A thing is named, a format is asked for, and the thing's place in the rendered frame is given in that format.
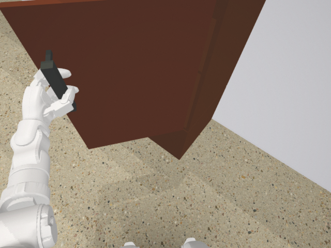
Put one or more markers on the left robot forearm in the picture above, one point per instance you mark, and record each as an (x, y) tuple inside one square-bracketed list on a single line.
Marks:
[(30, 170)]

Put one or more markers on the left robot hand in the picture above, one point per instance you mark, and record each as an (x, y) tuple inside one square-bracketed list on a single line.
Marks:
[(36, 100)]

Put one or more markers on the left robot shin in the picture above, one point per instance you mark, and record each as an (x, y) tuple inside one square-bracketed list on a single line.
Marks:
[(129, 243)]

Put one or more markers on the robot shin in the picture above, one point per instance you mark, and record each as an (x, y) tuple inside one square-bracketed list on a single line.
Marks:
[(129, 243), (189, 239)]

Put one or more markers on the cupboard door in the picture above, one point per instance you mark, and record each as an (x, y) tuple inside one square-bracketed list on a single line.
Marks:
[(135, 62)]

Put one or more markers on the robot left upper arm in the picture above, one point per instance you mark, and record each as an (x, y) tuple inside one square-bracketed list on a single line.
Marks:
[(29, 227)]

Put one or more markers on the handle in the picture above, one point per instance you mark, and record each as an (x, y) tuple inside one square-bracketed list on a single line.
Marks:
[(54, 78)]

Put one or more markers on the right robot shin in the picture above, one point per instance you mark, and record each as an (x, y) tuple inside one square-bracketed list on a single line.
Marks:
[(189, 239)]

